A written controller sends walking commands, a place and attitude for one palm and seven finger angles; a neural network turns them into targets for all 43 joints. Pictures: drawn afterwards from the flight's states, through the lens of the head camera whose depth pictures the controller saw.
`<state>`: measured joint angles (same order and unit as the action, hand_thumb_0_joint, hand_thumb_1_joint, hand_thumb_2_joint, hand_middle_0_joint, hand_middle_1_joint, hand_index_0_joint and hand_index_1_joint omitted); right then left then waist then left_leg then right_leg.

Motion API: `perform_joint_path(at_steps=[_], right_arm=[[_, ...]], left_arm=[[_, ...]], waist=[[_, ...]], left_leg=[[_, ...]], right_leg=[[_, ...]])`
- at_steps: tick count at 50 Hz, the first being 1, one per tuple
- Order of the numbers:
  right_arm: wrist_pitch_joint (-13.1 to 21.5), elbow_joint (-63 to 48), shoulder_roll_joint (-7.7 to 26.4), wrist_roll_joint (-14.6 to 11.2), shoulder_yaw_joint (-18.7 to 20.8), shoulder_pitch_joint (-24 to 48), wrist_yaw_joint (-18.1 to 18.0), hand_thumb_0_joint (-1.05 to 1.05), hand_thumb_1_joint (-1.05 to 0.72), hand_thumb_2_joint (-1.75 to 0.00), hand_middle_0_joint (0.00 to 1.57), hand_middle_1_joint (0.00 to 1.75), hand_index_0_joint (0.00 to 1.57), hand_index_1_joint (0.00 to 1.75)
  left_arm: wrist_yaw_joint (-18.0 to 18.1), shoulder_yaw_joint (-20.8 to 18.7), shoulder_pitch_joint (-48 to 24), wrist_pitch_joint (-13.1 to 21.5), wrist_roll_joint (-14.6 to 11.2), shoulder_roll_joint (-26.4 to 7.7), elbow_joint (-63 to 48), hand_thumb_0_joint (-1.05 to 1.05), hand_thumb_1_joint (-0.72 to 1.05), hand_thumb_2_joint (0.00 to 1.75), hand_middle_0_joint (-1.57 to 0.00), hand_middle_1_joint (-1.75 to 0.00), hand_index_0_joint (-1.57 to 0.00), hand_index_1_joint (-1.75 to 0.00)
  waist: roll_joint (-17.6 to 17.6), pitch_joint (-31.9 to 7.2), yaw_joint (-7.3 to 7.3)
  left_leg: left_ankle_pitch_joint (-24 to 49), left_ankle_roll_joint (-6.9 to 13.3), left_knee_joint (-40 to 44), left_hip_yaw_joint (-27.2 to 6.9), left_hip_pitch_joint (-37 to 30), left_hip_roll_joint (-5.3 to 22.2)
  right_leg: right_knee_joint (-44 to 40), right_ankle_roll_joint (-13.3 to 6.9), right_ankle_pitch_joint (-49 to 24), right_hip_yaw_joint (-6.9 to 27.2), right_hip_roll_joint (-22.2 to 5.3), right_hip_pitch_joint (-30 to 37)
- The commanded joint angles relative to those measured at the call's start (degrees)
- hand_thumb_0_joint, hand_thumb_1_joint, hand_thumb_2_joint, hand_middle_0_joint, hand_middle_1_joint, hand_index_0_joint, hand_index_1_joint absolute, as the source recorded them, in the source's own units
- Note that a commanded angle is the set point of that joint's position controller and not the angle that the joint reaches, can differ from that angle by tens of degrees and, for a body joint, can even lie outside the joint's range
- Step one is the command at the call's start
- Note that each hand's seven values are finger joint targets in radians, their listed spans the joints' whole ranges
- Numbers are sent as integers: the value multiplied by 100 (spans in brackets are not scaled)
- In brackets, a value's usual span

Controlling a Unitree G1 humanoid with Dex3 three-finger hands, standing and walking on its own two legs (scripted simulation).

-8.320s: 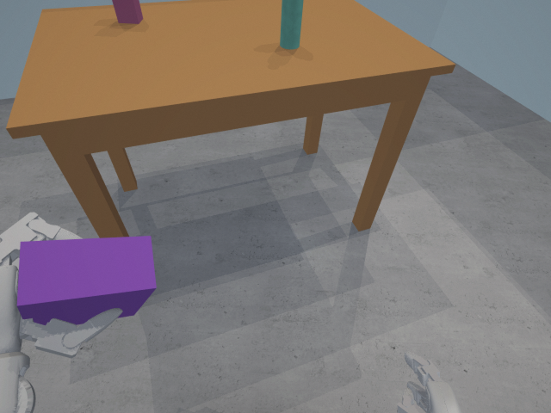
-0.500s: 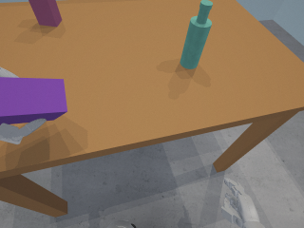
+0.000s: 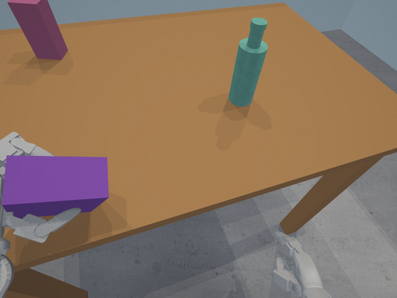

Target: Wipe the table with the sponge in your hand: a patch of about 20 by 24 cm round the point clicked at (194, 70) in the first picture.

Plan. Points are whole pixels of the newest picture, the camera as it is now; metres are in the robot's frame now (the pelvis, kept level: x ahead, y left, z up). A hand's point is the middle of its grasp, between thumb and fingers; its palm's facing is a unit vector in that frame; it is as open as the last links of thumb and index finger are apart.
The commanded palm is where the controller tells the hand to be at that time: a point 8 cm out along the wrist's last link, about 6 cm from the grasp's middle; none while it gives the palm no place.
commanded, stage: shuffle to correct the standing spot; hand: left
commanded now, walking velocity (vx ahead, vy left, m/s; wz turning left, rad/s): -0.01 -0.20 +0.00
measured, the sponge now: (71, 188) +0.24 +0.22 +0.14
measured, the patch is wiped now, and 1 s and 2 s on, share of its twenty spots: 0.00 0.00 0.00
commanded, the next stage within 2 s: come to a stop and stand still in 0.50 s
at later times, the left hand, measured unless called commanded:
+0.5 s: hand (101, 202) +0.22 +0.17 +0.15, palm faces +0.34 -0.87 -0.35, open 10.0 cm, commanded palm +0.16 +0.20 +0.18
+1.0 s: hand (83, 192) +0.22 +0.19 +0.17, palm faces +0.34 -0.80 -0.50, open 10.0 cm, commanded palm +0.15 +0.21 +0.18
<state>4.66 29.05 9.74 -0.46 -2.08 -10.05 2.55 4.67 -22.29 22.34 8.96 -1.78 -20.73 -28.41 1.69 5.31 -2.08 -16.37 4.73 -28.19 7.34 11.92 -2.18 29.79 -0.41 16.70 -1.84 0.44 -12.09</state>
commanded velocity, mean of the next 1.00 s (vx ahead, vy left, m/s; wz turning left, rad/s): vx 0.03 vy -0.11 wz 0.00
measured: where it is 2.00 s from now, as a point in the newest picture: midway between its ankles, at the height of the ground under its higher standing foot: outside the picture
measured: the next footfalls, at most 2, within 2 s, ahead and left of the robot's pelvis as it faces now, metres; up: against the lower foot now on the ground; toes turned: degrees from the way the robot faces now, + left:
none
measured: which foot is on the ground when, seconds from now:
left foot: down 0.00-1.00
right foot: down 0.00-1.00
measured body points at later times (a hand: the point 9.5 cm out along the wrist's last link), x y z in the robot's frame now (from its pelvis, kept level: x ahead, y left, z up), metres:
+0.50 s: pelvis -0.01 -0.07 +0.00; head +0.00 -0.06 +0.45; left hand +0.19 +0.21 +0.17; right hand +0.12 -0.33 -0.08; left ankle -0.01 +0.05 -0.74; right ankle -0.01 -0.11 -0.74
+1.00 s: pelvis -0.02 -0.07 +0.00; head +0.02 -0.06 +0.45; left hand +0.20 +0.23 +0.20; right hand +0.17 -0.30 -0.08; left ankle -0.01 +0.05 -0.74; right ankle -0.01 -0.11 -0.73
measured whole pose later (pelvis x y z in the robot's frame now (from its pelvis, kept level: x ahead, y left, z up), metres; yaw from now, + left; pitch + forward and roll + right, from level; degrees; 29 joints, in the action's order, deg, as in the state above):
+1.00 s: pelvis -0.02 -0.07 +0.00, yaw -2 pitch -1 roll +0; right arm 5.3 31.9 11.7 -1.4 1.0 -9.8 -0.9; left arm 3.8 -23.0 20.1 8.9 -1.4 -25.8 -24.7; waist 0.0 5.9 -2.7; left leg -15.3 -0.3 -29.2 4.3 12.5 2.6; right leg 25.9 -4.3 13.4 -5.4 5.8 -11.3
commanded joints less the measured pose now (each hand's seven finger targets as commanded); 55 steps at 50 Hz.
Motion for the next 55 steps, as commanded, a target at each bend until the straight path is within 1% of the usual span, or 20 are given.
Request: perform_joint_path(at_steps=[1,4,5,9,13,20,22,25,32,35,37,39,47,48,49,50,51,53,54,55], right_arm=[[234,-962,846,-4,450,197,-76,0,-90,-90,20,30,20,30],[220,-1008,823,-41,377,399,-80,0,-90,-90,20,30,20,30],[187,-1015,806,-26,359,366,-86,0,-90,-90,20,30,20,30],[157,-996,827,-171,484,251,-184,0,-90,-90,20,30,20,30],[154,-891,796,-125,481,212,-313,0,-90,-90,20,30,20,30],[291,-686,859,-89,404,334,-496,0,-90,-90,20,30,20,30],[322,-699,921,-73,440,311,-503,0,-90,-90,20,30,20,30],[344,-670,940,-83,470,221,-465,0,-90,-90,20,30,20,30],[313,-654,852,-140,513,120,-343,0,-90,-90,20,30,20,30],[280,-560,852,-116,428,265,-317,0,-90,-90,20,30,20,30],[264,-586,869,-108,413,343,-328,0,-90,-90,20,30,20,30],[220,-622,851,-132,398,435,-333,0,-90,-90,20,30,20,30],[73,-642,829,-158,443,390,-356,0,-90,-90,20,30,20,30],[602,-320,887,40,762,-681,-464,0,-90,-90,20,30,20,30],[563,-30,757,-176,604,-4,-465,0,-90,-90,20,30,20,30],[494,-348,946,-24,672,270,-326,0,-90,-90,20,30,20,30],[467,-403,984,-42,643,284,-280,0,-90,-90,20,30,20,30],[429,-545,898,-145,645,270,-130,0,-90,-90,20,30,20,30],[500,-662,816,-225,597,381,-27,0,-90,-90,20,30,20,30],[489,-784,837,-238,575,286,9,0,-90,-90,20,30,20,30]], left_arm=[[53,-593,-484,393,-87,-1096,-1542,0,10,130,-120,-160,-120,-160],[86,-763,-683,344,-80,-1284,-1541,0,10,130,-120,-160,-120,-160],[69,-589,-645,353,-129,-1057,-1396,0,10,130,-120,-160,-120,-160],[82,-805,117,257,-271,-1149,-1047,0,10,130,-120,-160,-120,-160],[91,-712,165,245,-442,-1154,-1131,0,10,130,-120,-160,-120,-160],[208,-426,-602,277,-333,-1111,-1250,0,10,130,-120,-160,-120,-160],[213,-447,-743,294,-286,-1166,-1323,0,10,130,-120,-160,-120,-160],[185,-429,-631,272,-255,-1094,-1212,0,10,130,-120,-160,-120,-160],[212,-716,91,330,-343,-1153,-1116,0,10,130,-120,-160,-120,-160],[264,-751,328,431,-304,-1138,-1159,0,10,130,-120,-160,-120,-160],[272,-750,189,455,-283,-1176,-1265,0,10,130,-120,-160,-120,-160],[278,-695,221,361,-234,-1146,-1189,0,10,130,-120,-160,-120,-160],[307,-661,284,244,-251,-1023,-1036,0,10,130,-120,-160,-120,-160],[257,-3675,-5226,856,428,-5188,-2509,0,10,130,-120,-160,-120,-160],[216,-2196,-3149,619,-181,-3126,274,0,10,130,-120,-160,-120,-160],[238,-1537,-2117,572,-162,-2018,-69,0,10,130,-120,-160,-120,-160],[154,-785,-1603,394,-106,-1253,357,0,10,130,-120,-160,-120,-160],[0,-394,-995,336,-108,-917,-266,0,10,130,-120,-160,-120,-160],[-55,-55,-562,292,-154,-471,-455,0,10,130,-120,-160,-120,-160],[-50,-77,-108,238,-98,-547,-644,0,10,130,-120,-160,-120,-160]], waist=[[-1289,-1367,129],[-1298,-1203,95],[-1188,-1133,129],[83,-1330,160],[108,-1195,223],[-604,-694,226],[-885,-646,189],[-610,-813,175],[77,-1252,182],[-465,-1372,183],[-770,-1525,177],[-621,-1494,161],[75,-1267,151],[1132,-409,127],[-680,-770,231],[-1206,-1360,68],[-1670,-1676,124],[-1786,-1743,-5],[-1407,-1698,-26],[-1036,-1571,0]], left_leg=[[4806,-622,294,-1077,-1782,1585],[4047,-573,268,-925,-1222,1555],[3479,-528,266,-925,-847,1530],[1167,-463,-481,-582,-89,929],[-424,-387,-748,-439,34,605],[-638,-153,3,-725,-53,840],[-582,-73,121,-895,164,1019],[-335,-82,-113,-845,344,998],[287,-327,-982,-340,592,490],[1177,-176,-170,-461,-132,623],[2333,-40,-132,-679,-641,866],[2710,-66,-301,-715,-690,906],[805,-218,-361,-604,29,518],[729,-552,122,731,19,-41],[1420,-345,673,-210,-404,770],[2095,-35,8,-745,-1106,1125],[2384,184,-86,-881,-1150,1283],[2364,279,112,-980,-938,1318],[2181,170,163,-852,-873,1237],[1845,98,112,-885,-368,1220]], right_leg=[[234,-53,45,-209,21,-810],[-295,-65,-295,-256,-3,-301],[-518,-84,-563,-239,-41,-1],[-847,-404,-2139,631,-566,512],[-1356,-538,-555,1358,-1051,-328],[-1298,-109,664,1003,-564,-784],[-1100,53,284,830,-368,-525],[-965,98,-246,731,-335,-89],[-1007,-123,-2749,1450,-1079,752],[-460,498,-3834,745,-764,657],[-51,584,-4010,367,-498,507],[-170,504,-3768,367,-435,530],[-999,398,-3114,1012,-891,840],[-1474,1473,-5978,319,-56,-17],[115,637,-4445,118,-732,-2],[918,460,-4028,721,-597,-333],[1434,372,-2739,657,-511,-390],[1049,400,-262,415,-281,-426],[606,315,12,239,-191,-273],[97,256,-349,191,-220,186]])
